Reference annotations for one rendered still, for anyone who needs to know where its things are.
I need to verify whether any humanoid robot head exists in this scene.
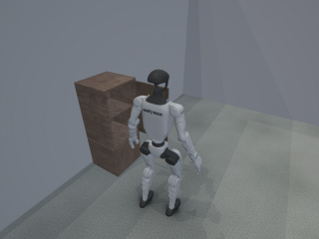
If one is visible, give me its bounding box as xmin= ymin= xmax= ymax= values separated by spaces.
xmin=146 ymin=69 xmax=169 ymax=106

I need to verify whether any robot right hand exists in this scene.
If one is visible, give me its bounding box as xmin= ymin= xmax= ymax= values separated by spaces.
xmin=189 ymin=156 xmax=202 ymax=174

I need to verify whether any cupboard door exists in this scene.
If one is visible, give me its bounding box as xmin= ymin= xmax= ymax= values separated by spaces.
xmin=135 ymin=81 xmax=169 ymax=141

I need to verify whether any robot left foot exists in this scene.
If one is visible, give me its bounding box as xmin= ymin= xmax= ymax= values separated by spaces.
xmin=140 ymin=190 xmax=154 ymax=208

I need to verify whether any robot right forearm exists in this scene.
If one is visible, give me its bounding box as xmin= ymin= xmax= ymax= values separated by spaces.
xmin=181 ymin=132 xmax=198 ymax=161

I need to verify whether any robot left hand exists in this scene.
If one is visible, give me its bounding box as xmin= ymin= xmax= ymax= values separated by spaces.
xmin=129 ymin=135 xmax=139 ymax=148

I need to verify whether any robot left upper arm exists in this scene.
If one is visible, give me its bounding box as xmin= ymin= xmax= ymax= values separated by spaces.
xmin=129 ymin=96 xmax=147 ymax=126

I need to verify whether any robot right upper arm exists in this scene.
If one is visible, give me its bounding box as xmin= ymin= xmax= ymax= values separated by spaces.
xmin=168 ymin=103 xmax=187 ymax=142

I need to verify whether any robot left forearm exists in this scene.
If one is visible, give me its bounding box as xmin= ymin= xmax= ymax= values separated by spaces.
xmin=128 ymin=122 xmax=137 ymax=138

